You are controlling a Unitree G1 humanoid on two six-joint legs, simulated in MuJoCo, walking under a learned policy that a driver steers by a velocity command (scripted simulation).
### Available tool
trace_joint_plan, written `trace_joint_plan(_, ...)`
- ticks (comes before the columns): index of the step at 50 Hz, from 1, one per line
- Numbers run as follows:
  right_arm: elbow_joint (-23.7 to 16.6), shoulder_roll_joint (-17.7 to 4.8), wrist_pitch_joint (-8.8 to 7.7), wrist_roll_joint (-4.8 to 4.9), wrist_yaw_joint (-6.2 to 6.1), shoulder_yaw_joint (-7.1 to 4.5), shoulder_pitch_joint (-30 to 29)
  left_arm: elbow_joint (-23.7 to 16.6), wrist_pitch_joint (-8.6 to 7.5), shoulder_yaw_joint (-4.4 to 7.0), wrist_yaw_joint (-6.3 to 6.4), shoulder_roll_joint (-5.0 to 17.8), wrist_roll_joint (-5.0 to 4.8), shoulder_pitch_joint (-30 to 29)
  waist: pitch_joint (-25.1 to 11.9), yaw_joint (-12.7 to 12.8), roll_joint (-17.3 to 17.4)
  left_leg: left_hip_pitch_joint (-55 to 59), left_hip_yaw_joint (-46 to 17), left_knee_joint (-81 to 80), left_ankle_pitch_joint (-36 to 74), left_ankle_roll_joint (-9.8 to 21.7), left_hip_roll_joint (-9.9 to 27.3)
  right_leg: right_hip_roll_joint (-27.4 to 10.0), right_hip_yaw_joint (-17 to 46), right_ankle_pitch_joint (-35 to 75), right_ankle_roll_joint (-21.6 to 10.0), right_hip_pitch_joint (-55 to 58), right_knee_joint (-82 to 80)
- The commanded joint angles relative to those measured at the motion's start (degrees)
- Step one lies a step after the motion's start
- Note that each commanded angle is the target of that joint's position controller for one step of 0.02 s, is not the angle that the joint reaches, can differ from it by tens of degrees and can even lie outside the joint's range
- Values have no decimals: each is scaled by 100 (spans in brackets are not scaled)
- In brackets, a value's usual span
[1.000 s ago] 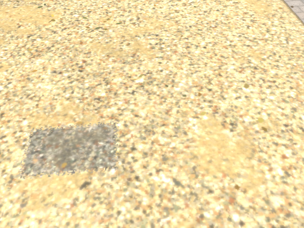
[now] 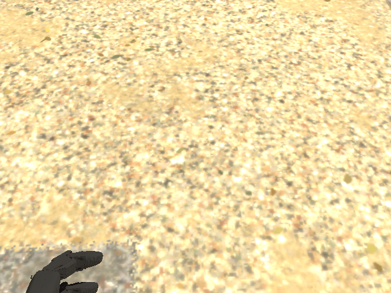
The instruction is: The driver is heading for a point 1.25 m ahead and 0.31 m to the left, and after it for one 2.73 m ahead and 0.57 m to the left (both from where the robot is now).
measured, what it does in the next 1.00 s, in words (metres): walks ahead, turning left: left foot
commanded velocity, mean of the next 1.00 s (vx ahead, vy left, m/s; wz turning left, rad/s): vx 0.50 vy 0.00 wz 0.49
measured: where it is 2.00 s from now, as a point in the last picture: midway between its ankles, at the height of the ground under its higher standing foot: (93, 170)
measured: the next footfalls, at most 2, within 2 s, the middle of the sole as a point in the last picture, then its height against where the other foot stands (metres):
left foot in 0.52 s outside the picture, level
right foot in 1.04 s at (142, 221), level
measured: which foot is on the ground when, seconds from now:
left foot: down 0.00-0.00, up 0.02-0.50, down 0.52-1.00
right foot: down 0.00-0.52, up 0.54-1.00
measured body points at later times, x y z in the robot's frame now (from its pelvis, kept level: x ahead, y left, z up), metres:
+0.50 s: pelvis +0.25 +0.04 -0.01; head +0.28 +0.06 +0.44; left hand +0.19 +0.33 -0.14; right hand +0.54 -0.12 -0.08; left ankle +0.35 +0.17 -0.72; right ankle +0.13 -0.13 -0.73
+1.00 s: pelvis +0.51 +0.15 +0.00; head +0.53 +0.17 +0.45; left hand +0.61 +0.46 -0.07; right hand +0.68 -0.10 -0.10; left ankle +0.35 +0.17 -0.73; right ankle +0.72 +0.11 -0.71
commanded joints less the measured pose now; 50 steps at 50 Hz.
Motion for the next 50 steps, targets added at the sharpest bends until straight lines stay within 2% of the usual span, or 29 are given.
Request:
trace_joint_plan(1,-593,-382,-37,-185,-18,-19,-316,37,-86,544,123,1511,97,2089,-1695,1371,-91,-1691,-371,2748,1351,374,554,-1322,1175,-367,-663,3574,177)
trace_joint_plan(2,-769,-3,-127,17,-2,85,444,179,6,601,77,1744,121,2233,-2307,943,-1925,-3676,24,4421,-1161,111,-33,-2382,3660,-1776,-1420,5020,-472)
trace_joint_plan(3,-642,-646,-124,139,-25,-60,202,70,24,444,63,1073,98,2061,-1771,1109,-1110,-4233,-370,5093,-949,78,338,-2218,3663,-2541,-1268,4605,-771)
trace_joint_plan(4,-748,-891,-100,154,-27,-151,-327,60,35,362,83,793,64,1780,-1044,1149,-643,-4389,-260,5173,-389,68,524,-2009,2676,-2224,-1050,3926,-833)
trace_joint_plan(5,-782,-804,-70,103,-40,-156,-529,71,40,322,74,709,85,1464,-676,994,-271,-4170,-152,5052,57,6,734,-1751,2021,-1471,-970,3248,-961)
trace_joint_plan(6,-838,-722,-39,42,-25,-176,-662,117,47,296,68,581,99,1258,-367,873,-274,-4058,-145,4794,333,-31,872,-1547,1540,-1014,-961,2768,-1127)
trace_joint_plan(8,-885,-489,75,66,29,-170,-607,199,-2,309,74,539,130,1082,-178,685,-480,-3652,-49,4587,606,-83,1036,-1343,851,-535,-958,2196,-1455)
trace_joint_plan(11,-1099,-321,186,18,50,-140,-885,357,-64,393,92,711,91,1083,43,633,-277,-3855,-15,4106,938,-174,1112,-1411,256,72,-1096,2030,-1717)
trace_joint_plan(16,-1390,-224,125,-3,213,-70,-1624,524,15,485,157,1000,70,1178,216,847,-125,-3719,284,2498,2209,-135,1058,-1292,-713,388,-988,2208,-1802)
trace_joint_plan(19,-1625,-239,120,-4,307,-53,-2142,648,94,541,179,1167,-7,1405,369,1007,-78,-3647,533,1893,2260,-7,986,-1401,-1013,392,-885,2523,-1743)
trace_joint_plan(21,-1770,-319,137,-7,351,-78,-2340,724,163,584,176,1271,-79,1500,427,1005,-90,-3648,657,1655,1942,140,915,-1516,-1138,653,-793,2871,-1548)
trace_joint_plan(23,-1841,-468,167,-30,369,-155,-2234,738,238,635,188,1436,-138,1468,251,822,-213,-3207,934,1530,1387,356,639,-1539,-1329,2080,-680,3099,-964)
trace_joint_plan(24,-1794,-611,192,-37,357,-238,-1897,728,280,660,198,1519,-174,1434,-12,591,-292,-2660,1120,1502,1127,490,400,-1491,-1442,3017,-611,3118,-345)
trace_joint_plan(25,-1595,-827,212,-17,326,-384,-1102,707,329,650,204,1509,-205,1346,-426,110,-208,-1582,1277,1189,1308,676,100,-1315,-1634,3494,-473,2861,744)
trace_joint_plan(26,-1289,-1234,264,11,229,-599,-49,667,324,563,226,1303,-110,1452,-967,-337,103,152,889,1074,1484,910,86,-1078,-1693,2616,-226,1780,2299)
trace_joint_plan(27,-1269,-1949,258,80,135,-712,-43,353,242,302,182,473,192,1883,-1220,237,1809,1927,-2034,666,891,1776,1589,-121,-1545,-2509,176,-816,4454)
trace_joint_plan(28,-1569,-1746,122,22,186,-591,-17,225,21,256,124,655,45,1617,-2315,66,1468,2435,-4394,-414,-353,2401,2283,358,21,-3541,177,-1613,5442)
trace_joint_plan(29,-1501,-1305,10,-27,230,-463,-168,62,-98,365,77,1095,-198,975,-1592,-100,905,2067,-3755,-667,-154,2044,2187,63,244,-2970,54,-2177,5476)
trace_joint_plan(30,-1479,-1139,-52,-25,230,-408,-402,13,-170,327,86,1038,-188,851,-1017,92,663,1304,-3024,-633,281,1842,1969,-174,194,-2453,-58,-2114,5027)
trace_joint_plan(31,-1527,-953,-69,-32,219,-346,-825,95,-189,335,140,1020,-30,877,-673,365,300,497,-2446,-600,960,1650,1734,-388,210,-2086,-47,-1729,4520)
trace_joint_plan(32,-1613,-794,-79,-87,199,-285,-1105,140,-147,380,158,1081,68,986,-547,586,373,-73,-2044,-675,1594,1567,1550,-514,261,-1845,-27,-1286,4154)
trace_joint_plan(33,-1674,-772,-80,-126,181,-268,-1218,150,-77,397,142,1087,88,1064,-492,696,462,-410,-1890,-792,1923,1564,1457,-536,259,-1710,16,-1015,3977)
trace_joint_plan(36,-1576,-891,-115,-78,83,-302,-1063,100,68,343,147,838,166,930,-314,721,338,-939,-1373,-946,2692,1608,1270,-436,92,-1285,259,-890,3248)
trace_joint_plan(40,-1344,-860,-93,-58,-29,-270,-739,-33,74,216,86,555,135,223,-103,416,517,-1099,-701,-967,2565,1235,911,-253,-41,362,383,-715,1568)
trace_joint_plan(42,-1208,-882,-95,-53,-35,-261,-519,-112,36,174,24,489,86,-147,-1,227,580,-1168,-670,-1007,2168,1121,919,-128,-116,936,337,-415,988)
trace_joint_plan(44,-1065,-915,-97,-36,-23,-260,-313,-207,4,182,-21,554,37,-423,135,106,600,-901,-831,-936,1999,1118,1081,-97,-78,986,246,-480,690)
trace_joint_plan(46,-941,-901,-66,-25,-26,-255,-140,-310,-32,201,-68,632,35,-633,215,40,606,-346,-1035,-689,2185,1119,1289,-71,-44,665,106,-773,440)
trace_joint_plan(49,-818,-942,22,-42,-59,-274,-71,-339,-71,243,-119,728,30,-521,201,151,753,260,-1249,-345,2937,1024,1530,17,-113,-79,-135,-727,220)
trace_joint_plan(50,-815,-966,47,-40,-65,-280,-139,-292,-81,279,-112,790,34,-285,94,294,832,325,-1213,-108,3608,958,1498,116,-221,-325,-240,-378,152)
Keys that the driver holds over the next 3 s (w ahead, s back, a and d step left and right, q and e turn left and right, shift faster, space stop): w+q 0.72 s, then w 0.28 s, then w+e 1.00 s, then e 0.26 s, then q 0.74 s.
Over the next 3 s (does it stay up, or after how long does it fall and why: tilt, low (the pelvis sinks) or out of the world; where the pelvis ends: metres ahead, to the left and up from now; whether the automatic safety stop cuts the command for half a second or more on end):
stays up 1.22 0.29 0.01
